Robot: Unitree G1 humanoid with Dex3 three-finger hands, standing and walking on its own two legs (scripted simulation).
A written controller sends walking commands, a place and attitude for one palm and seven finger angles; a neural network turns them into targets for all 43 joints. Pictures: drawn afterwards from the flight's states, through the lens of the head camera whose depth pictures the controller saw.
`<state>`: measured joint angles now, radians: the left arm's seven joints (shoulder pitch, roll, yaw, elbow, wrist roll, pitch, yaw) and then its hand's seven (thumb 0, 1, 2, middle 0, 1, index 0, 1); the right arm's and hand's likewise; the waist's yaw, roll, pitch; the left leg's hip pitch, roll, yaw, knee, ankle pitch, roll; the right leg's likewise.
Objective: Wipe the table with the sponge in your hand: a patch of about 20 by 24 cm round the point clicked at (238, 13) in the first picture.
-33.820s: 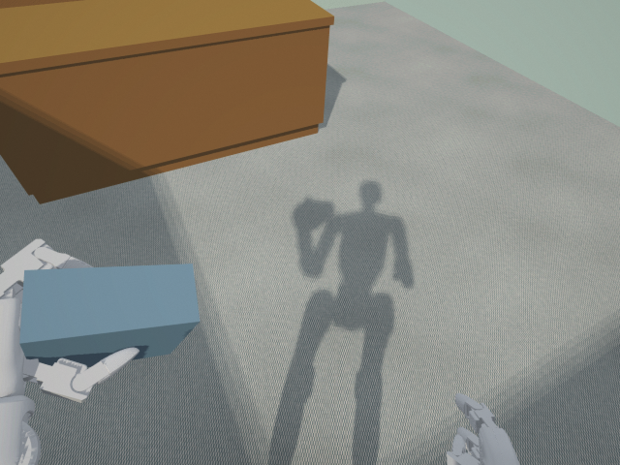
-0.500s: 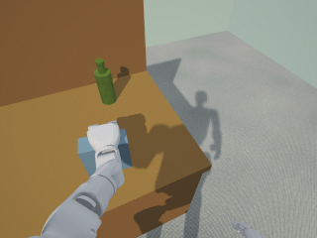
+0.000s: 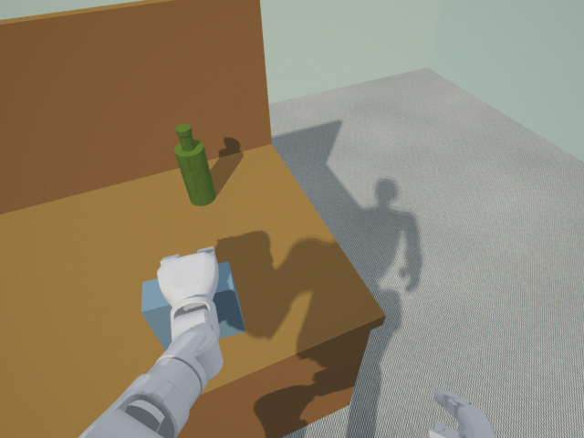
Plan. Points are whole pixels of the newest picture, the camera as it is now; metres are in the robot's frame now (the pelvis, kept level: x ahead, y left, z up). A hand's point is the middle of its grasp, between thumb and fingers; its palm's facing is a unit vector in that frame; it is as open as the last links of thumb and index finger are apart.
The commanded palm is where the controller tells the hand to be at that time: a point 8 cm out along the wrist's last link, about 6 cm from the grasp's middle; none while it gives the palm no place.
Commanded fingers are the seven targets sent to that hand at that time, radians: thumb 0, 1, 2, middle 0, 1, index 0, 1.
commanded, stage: wipe back along the third lane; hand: left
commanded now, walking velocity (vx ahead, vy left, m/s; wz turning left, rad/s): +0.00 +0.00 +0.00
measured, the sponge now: (200, 315) +0.33 +0.20 -0.07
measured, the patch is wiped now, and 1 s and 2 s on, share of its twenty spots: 1.00 1.00 1.00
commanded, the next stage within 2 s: slide back across to the middle lane in 0.84 s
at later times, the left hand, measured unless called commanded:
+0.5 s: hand (198, 300) +0.33 +0.19 -0.02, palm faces -0.06 -0.02 -1.00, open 10.1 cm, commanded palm +0.28 +0.16 +0.01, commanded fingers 0.00 0.10 1.30 -1.20 -1.60 -1.20 -1.60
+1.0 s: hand (199, 300) +0.33 +0.19 -0.02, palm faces -0.05 -0.01 -1.00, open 10.1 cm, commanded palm +0.28 +0.17 +0.01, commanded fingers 0.00 0.10 1.30 -1.20 -1.60 -1.20 -1.60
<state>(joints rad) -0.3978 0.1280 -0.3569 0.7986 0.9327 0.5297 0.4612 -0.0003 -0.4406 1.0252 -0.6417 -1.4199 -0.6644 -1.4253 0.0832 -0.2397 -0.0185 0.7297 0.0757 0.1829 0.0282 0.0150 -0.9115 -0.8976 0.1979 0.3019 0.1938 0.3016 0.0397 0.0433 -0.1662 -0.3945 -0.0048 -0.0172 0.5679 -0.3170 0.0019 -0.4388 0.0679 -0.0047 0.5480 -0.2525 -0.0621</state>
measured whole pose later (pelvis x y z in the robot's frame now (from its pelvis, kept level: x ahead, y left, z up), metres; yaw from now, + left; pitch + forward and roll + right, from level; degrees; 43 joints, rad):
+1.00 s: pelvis -0.02 +0.01 -0.01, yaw +0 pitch +8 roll +0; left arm -0.45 0.09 -0.38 0.84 0.95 0.55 0.47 0.00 -0.45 1.03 -0.66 -1.41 -0.69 -1.41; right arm 0.09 -0.22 -0.01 0.73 0.07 0.20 0.03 0.02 -0.91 -0.90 0.20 0.30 0.19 0.30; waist 0.04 0.03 -0.17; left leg -0.45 -0.02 -0.01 0.63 -0.32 0.02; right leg -0.49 0.05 0.00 0.60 -0.25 -0.05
